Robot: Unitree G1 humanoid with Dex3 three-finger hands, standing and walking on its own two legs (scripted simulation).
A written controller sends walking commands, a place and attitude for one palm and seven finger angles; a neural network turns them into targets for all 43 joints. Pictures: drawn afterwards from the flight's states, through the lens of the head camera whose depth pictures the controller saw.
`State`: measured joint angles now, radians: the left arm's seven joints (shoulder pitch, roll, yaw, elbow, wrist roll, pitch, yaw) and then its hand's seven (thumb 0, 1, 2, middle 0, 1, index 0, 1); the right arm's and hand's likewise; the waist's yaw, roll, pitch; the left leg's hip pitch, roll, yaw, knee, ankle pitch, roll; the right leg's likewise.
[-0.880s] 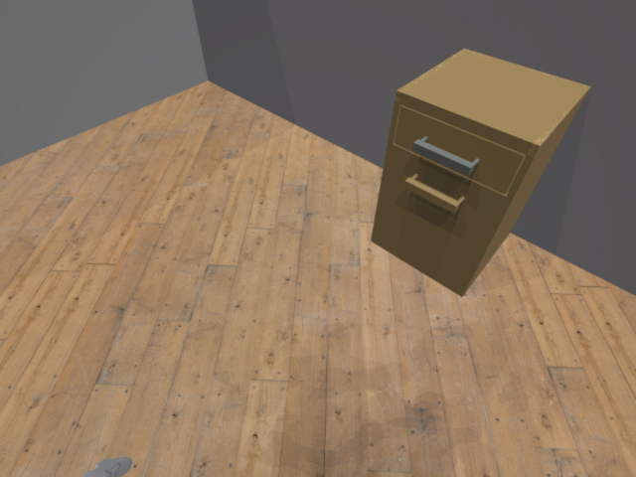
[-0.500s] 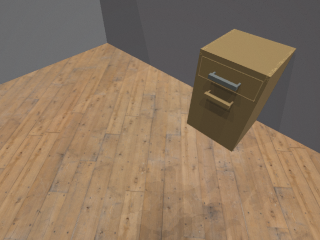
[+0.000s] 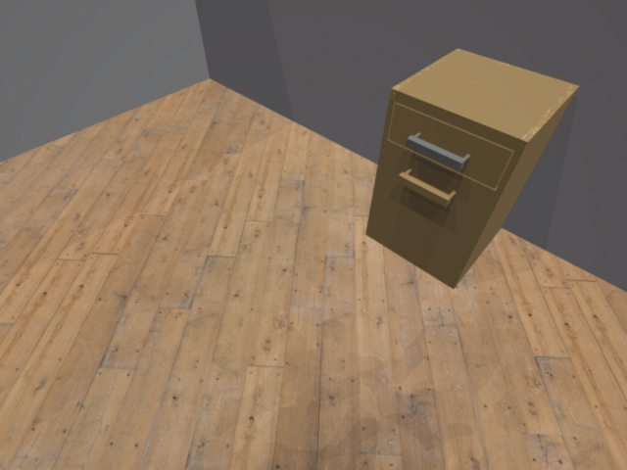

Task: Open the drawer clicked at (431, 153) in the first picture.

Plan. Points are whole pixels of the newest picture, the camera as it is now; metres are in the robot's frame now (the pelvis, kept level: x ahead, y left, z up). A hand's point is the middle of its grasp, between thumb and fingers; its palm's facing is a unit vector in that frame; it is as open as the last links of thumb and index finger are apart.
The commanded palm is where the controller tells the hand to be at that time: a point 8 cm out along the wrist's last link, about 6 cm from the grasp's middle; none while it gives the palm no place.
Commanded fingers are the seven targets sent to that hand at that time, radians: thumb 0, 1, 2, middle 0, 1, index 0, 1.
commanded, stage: look at it before walking up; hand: left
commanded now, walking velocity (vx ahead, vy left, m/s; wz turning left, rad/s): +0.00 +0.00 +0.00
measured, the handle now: (438, 149) +1.05 -0.33 -0.20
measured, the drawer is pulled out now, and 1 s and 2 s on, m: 0.00 0.00 0.00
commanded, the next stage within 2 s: walk to a spot facing it in 0.56 s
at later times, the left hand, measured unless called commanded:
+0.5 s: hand out of the picture +0.09 +0.24 -0.16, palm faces -0.03 -0.94 -0.33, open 7.4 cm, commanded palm none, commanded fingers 0.00 0.90 0.90 -0.20 -0.30 -0.20 -0.30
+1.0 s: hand out of the picture +0.04 +0.22 -0.20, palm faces +0.10 -0.98 -0.18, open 7.4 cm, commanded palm none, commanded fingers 0.00 0.90 0.90 -0.20 -0.30 -0.20 -0.30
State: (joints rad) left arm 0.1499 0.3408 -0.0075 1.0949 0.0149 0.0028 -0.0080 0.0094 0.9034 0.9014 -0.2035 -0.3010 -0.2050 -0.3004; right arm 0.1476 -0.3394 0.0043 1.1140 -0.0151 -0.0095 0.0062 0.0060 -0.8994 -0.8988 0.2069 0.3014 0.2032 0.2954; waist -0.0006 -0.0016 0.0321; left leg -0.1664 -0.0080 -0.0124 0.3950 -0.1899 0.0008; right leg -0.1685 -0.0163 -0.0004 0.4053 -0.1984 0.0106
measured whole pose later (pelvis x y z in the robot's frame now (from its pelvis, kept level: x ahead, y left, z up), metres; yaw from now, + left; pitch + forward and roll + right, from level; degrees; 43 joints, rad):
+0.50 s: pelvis +0.01 +0.00 +0.00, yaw +0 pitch -2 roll +0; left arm 0.13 0.34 -0.01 1.09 0.01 0.00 -0.01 0.01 0.90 0.90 -0.20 -0.30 -0.21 -0.30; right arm 0.11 -0.34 0.01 1.11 -0.01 -0.01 0.00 0.01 -0.90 -0.90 0.21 0.30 0.20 0.30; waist 0.00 0.00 0.03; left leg -0.15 0.00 -0.01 0.38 -0.20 0.00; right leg -0.15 -0.01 0.00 0.39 -0.21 0.01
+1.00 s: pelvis +0.08 +0.03 -0.02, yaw +5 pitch -1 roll -1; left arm 0.35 0.23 0.02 1.10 0.02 0.00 -0.01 0.01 0.90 0.90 -0.20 -0.30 -0.20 -0.30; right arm 0.31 -0.21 0.00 1.10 -0.03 -0.02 0.02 0.01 -0.90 -0.90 0.20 0.30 0.20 0.29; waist 0.01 -0.04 -0.01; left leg -0.23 0.01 0.07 0.60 -0.32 0.03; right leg -0.13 -0.07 -0.07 0.58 -0.41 0.02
